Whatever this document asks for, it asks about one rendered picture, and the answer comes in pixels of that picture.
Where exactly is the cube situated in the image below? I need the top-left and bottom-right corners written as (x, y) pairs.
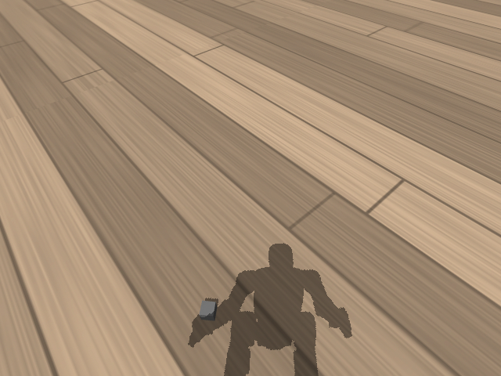
top-left (199, 301), bottom-right (217, 321)

